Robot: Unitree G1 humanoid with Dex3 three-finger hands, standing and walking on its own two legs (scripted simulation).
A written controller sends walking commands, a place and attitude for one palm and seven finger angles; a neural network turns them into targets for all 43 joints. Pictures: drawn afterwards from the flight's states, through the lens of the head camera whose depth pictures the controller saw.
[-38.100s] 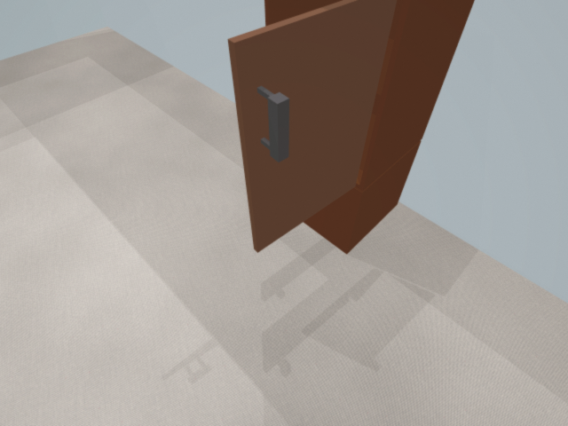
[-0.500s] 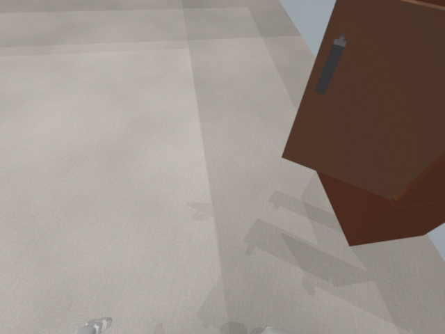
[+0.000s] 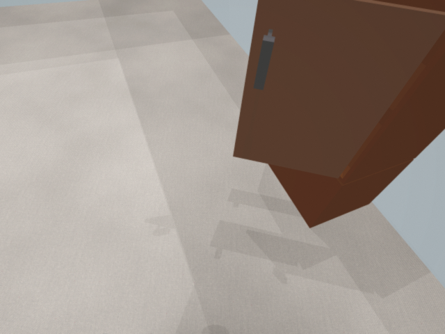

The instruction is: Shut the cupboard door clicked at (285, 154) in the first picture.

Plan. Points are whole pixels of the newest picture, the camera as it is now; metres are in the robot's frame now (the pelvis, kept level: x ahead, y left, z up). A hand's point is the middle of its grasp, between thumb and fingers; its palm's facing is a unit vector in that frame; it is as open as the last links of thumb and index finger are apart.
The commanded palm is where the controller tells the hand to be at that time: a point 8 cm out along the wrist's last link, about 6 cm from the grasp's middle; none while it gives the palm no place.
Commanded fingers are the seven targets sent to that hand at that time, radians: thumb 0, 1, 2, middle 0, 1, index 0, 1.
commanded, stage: turn to face it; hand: left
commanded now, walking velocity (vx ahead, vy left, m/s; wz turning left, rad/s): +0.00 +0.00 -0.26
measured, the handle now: (264, 59) +0.73 -0.06 +0.10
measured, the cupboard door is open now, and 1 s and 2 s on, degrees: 55 55 55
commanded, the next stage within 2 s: take the last steps up to it in 0.10 s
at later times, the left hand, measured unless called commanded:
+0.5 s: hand out of the picture +0.10 +0.17 -0.17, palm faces -0.12 -0.98 -0.18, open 7.4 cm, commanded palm none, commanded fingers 0.00 0.90 0.90 -0.20 -0.30 -0.20 -0.30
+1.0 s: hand (207, 240) +0.34 +0.05 -0.17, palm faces -0.32 -0.93 -0.17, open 7.4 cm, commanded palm none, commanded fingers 0.00 0.90 0.90 -0.20 -0.30 -0.20 -0.30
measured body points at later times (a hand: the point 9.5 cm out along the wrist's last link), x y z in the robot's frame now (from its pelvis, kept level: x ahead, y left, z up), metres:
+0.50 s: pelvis +0.04 -0.01 +0.01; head +0.06 +0.00 +0.46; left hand +0.11 +0.22 -0.15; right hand +0.03 -0.27 -0.13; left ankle +0.07 +0.09 -0.70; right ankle -0.02 -0.13 -0.73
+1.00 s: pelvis +0.18 -0.10 +0.00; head +0.23 -0.11 +0.44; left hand +0.36 +0.10 -0.15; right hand +0.01 -0.26 -0.15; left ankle +0.10 +0.08 -0.73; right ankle +0.24 -0.22 -0.73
